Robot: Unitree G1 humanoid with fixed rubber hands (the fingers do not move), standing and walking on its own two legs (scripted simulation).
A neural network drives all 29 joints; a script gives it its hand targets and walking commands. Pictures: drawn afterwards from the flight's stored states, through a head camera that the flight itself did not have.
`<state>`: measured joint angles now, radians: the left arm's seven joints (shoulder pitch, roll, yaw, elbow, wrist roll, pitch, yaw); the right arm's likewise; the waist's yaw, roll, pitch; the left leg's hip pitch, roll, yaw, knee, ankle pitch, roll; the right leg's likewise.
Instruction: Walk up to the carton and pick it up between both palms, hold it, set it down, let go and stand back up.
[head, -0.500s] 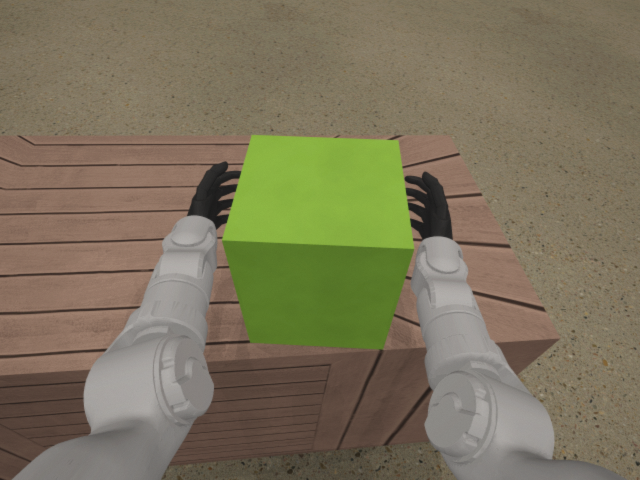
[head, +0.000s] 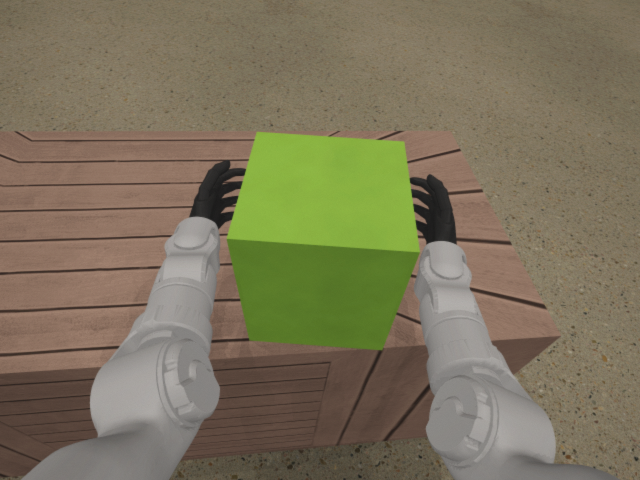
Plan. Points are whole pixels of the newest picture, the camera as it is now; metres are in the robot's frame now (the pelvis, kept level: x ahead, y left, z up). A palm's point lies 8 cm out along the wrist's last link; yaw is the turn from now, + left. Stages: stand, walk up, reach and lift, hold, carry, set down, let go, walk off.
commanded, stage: set down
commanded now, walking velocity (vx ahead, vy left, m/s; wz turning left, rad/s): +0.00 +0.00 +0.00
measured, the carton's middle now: (322, 246) +0.43 -0.04 +0.02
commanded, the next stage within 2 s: none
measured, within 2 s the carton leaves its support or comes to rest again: neither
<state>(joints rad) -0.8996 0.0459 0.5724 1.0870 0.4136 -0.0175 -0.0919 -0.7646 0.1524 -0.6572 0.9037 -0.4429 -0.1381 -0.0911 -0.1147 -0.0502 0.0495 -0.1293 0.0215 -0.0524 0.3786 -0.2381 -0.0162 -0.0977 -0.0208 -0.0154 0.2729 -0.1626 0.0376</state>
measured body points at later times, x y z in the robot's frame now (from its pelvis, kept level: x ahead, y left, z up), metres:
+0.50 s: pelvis +0.00 +0.00 +0.00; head +0.04 +0.03 +0.45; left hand +0.45 +0.11 +0.06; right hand +0.39 -0.19 +0.06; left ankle -0.02 +0.13 -0.75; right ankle -0.01 -0.14 -0.75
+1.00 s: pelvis -0.03 +0.01 -0.01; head -0.02 +0.03 +0.44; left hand +0.41 +0.13 +0.07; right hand +0.36 -0.20 +0.07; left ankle -0.02 +0.13 -0.75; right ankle -0.01 -0.14 -0.75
